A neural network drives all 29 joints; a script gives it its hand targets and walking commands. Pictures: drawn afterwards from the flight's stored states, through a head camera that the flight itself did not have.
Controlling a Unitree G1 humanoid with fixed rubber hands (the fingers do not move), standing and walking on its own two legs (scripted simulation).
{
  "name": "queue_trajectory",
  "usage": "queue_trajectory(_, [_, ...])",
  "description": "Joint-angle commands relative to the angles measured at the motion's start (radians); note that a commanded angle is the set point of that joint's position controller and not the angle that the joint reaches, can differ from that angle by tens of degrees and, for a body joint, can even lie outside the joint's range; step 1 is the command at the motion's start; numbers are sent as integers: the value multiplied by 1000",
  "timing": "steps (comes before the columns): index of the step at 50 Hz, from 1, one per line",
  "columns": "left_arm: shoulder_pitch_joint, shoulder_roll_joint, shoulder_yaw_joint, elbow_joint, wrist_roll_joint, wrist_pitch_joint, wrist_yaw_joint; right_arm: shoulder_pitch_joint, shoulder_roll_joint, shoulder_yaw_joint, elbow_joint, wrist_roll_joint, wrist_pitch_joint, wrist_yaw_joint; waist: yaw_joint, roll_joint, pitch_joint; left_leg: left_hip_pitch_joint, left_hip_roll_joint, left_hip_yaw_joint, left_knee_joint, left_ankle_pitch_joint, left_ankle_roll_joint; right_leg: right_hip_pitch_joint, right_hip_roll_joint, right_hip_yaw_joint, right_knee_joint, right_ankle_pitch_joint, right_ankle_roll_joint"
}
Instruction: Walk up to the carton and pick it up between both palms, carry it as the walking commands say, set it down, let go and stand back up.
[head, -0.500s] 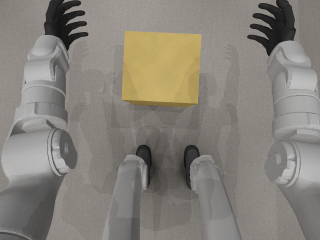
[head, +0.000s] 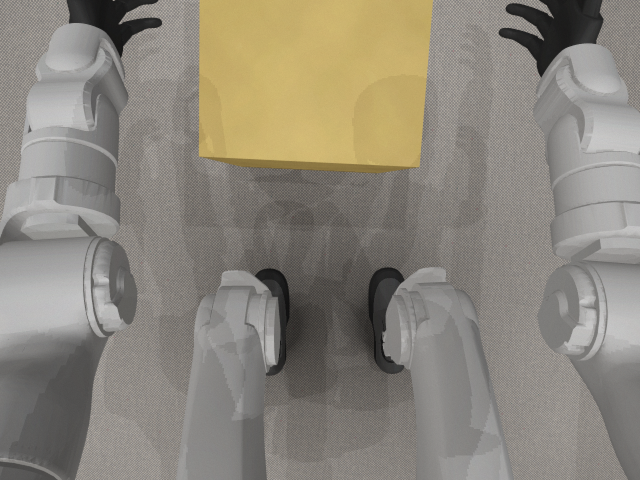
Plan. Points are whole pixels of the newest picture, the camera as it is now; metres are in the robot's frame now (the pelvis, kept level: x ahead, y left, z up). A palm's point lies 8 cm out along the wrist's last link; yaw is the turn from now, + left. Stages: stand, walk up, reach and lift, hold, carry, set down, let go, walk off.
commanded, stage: reach and lift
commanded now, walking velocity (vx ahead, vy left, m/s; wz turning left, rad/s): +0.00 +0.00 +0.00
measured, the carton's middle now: (313, 88) +0.54 +0.04 -0.33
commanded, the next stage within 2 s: none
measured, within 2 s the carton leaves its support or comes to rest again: neither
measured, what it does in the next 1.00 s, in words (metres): lowers itself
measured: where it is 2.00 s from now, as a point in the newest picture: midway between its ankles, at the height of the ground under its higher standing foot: (329, 338)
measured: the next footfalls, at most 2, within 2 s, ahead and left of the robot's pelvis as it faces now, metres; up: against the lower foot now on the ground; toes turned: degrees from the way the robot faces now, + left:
none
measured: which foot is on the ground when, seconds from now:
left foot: down 0.00-1.00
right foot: down 0.00-1.00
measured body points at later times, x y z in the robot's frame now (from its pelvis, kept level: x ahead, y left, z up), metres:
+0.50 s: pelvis -0.01 +0.00 -0.09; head +0.37 +0.02 +0.14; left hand +0.55 +0.23 -0.27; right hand +0.55 -0.17 -0.28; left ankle +0.09 +0.11 -0.43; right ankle +0.10 -0.12 -0.43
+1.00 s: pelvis -0.02 -0.01 -0.10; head +0.35 +0.01 +0.15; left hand +0.55 +0.22 -0.26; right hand +0.55 -0.17 -0.27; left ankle +0.09 +0.11 -0.43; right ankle +0.10 -0.12 -0.43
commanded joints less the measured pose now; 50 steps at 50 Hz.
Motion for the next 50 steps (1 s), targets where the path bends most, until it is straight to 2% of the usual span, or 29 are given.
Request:
queue_trajectory(1, [-312, 142, 25, -49, -4, -41, 8, -329, -129, 18, -14, -3, -27, 7, 27, 8, -968, 646, -2, 29, -51, 298, -35, 543, 9, -52, -21, 261, 15])
queue_trajectory(2, [-320, 135, 10, 12, 2, -41, 13, -325, -155, -13, 63, -40, -33, -1, -9, -37, -873, 575, 3, 9, -52, 184, -28, 517, 14, -73, -1, 165, 20])
queue_trajectory(5, [-383, 171, 42, 35, -9, -51, 28, -413, -154, -6, 60, -38, -47, -21, 0, -81, -858, 525, 7, 37, -33, 140, -26, 573, 2, -49, -6, 138, 25])
queue_trajectory(9, [-440, 158, -3, 107, -34, -55, 29, -474, -178, 20, 115, -23, -43, -35, 12, 11, -809, 524, 23, 51, 8, 37, -34, 571, -9, -38, 62, 56, 16])
queue_trajectory(14, [-565, 189, -79, 33, -88, -88, 38, -538, -166, 69, 96, 36, -59, -53, 13, 46, -949, 613, 29, 54, 112, 166, -30, 647, 7, -26, 150, 187, 14])
queue_trajectory(15, [-614, 221, -81, -44, -99, -91, 48, -566, -219, 54, 60, 41, -70, -62, -13, 46, -1040, 659, 20, 51, 126, 206, -40, 705, 9, -32, 169, 224, 3])
queue_trajectory(16, [-539, 209, -88, 96, -108, -86, 49, -508, -189, 84, 161, 47, -70, -61, 1, 38, -913, 591, 27, 59, 145, 150, -35, 595, 5, -26, 178, 164, 4])
queue_trajectory(18, [-566, 178, -122, 59, -121, -89, 42, -499, -200, 49, 175, 27, -78, -61, -40, 60, -903, 629, 35, 37, 159, 190, -41, 568, 1, -46, 191, 185, 4])
queue_trajectory(20, [-497, 165, -108, 121, -111, -103, 43, -459, -159, 77, 223, 36, -94, -57, -11, 26, -831, 566, 23, 28, 173, 212, -51, 550, -7, -44, 223, 220, 4])
queue_trajectory(22, [-490, 171, -131, 97, -141, -119, 52, -468, -176, 59, 166, 41, -118, -62, -33, 8, -914, 654, 26, 3, 208, 306, -33, 541, 7, -50, 252, 282, 13])
queue_trajectory(23, [-488, 174, -106, 46, -133, -129, 62, -452, -170, 76, 141, 34, -125, -66, 18, -3, -966, 680, 8, 22, 216, 376, -41, 568, 7, -51, 261, 341, 11])
queue_trajectory(24, [-439, 185, -95, 68, -116, -137, 71, -426, -181, 65, 124, 44, -141, -69, -15, -11, -943, 689, 15, -3, 224, 386, -37, 511, 12, -69, 277, 347, 13])
queue_trajectory(25, [-431, 177, -81, 64, -114, -145, 78, -424, -173, 88, 104, 52, -146, -70, 34, -18, -971, 710, 1, 3, 233, 433, -39, 504, 10, -58, 279, 372, 18])
queue_trajectory(26, [-392, 174, -97, 87, -134, -142, 82, -411, -184, 95, 62, 76, -151, -73, 4, -6, -1000, 758, 8, -2, 257, 478, -32, 504, 16, -56, 279, 392, 17])
queue_trajectory(28, [-351, 173, -69, 97, -99, -145, 95, -400, -168, 135, 52, 102, -150, -69, 80, 16, -1028, 728, 1, 19, 251, 502, -45, 551, 16, -33, 289, 443, 11])
queue_trajectory(29, [-328, 142, -78, 127, -90, -145, 93, -390, -184, 95, 87, 82, -150, -67, 43, 27, -890, 632, -2, 19, 238, 438, -48, 486, 19, -30, 285, 382, 5])
queue_trajectory(30, [-304, 136, -79, 103, -105, -144, 88, -394, -150, 126, 50, 87, -148, -64, 66, -23, -901, 594, 6, -5, 221, 429, -34, 538, 10, -49, 300, 410, 21])
queue_trajectory(31, [-313, 161, -70, 161, -76, -140, 80, -345, -138, 111, 123, 95, -136, -53, 64, 25, -819, 625, 14, 13, 231, 401, -35, 429, 15, -41, 281, 336, 21])
queue_trajectory(32, [-296, 124, -75, 169, -94, -135, 74, -344, -164, 102, 111, 72, -134, -49, 22, -5, -784, 560, 10, 9, 218, 351, -32, 444, 12, -51, 266, 319, 18])
queue_trajectory(35, [-342, 121, -97, 94, -107, -141, 63, -352, -138, 99, 115, 66, -127, -45, -2, -20, -790, 515, 19, 9, 214, 290, -36, 487, 6, -45, 275, 302, 20])
queue_trajectory(37, [-438, 184, -110, 20, -128, -152, 65, -397, -139, 120, 132, 77, -120, -48, 17, -29, -835, 508, 19, 24, 222, 265, -34, 527, -2, -32, 273, 282, 18])
queue_trajectory(38, [-428, 139, -129, 58, -147, -141, 59, -396, -130, 104, 153, 74, -119, -52, -28, 0, -814, 528, 25, 18, 219, 257, -28, 486, 3, -27, 261, 252, 10])
queue_trajectory(39, [-475, 163, -130, 27, -148, -142, 62, -426, -144, 113, 130, 92, -115, -53, 0, 38, -826, 548, 21, 27, 216, 257, -40, 519, 2, -19, 264, 258, 3])
queue_trajectory(41, [-490, 167, -117, 47, -136, -135, 64, -462, -151, 99, 144, 91, -108, -61, -7, 60, -777, 511, 25, 31, 208, 185, -39, 483, 6, -9, 238, 190, 3])
queue_trajectory(45, [-537, 175, -120, 107, -149, -116, 54, -531, -133, 123, 191, 97, -101, -69, 21, 31, -728, 464, 29, 47, 198, 79, -32, 523, 1, -5, 216, 102, 3])
queue_trajectory(46, [-486, 107, -146, 144, -153, -110, 50, -508, -101, 119, 191, 63, -101, -70, -28, 3, -654, 410, 27, 26, 180, 66, -28, 491, 2, -23, 226, 117, 9])
queue_trajectory(48, [-526, 134, -127, 147, -126, -120, 44, -547, -88, 115, 174, 70, -100, -64, 23, 21, -661, 445, 26, 31, 189, 73, -27, 493, 1, -10, 226, 94, 6])
queue_trajectory(49, [-493, 93, -132, 218, -119, -109, 48, -532, -80, 109, 191, 55, -102, -64, 0, 12, -657, 458, 22, 30, 180, 94, -25, 501, 11, -30, 230, 122, 14])
queue_trajectory(50, [-490, 114, -90, 213, -110, -113, 53, -557, -95, 115, 163, 53, -107, -68, 20, -15, -692, 463, 23, 30, 177, 106, -26, 516, 8, -32, 232, 127, 23])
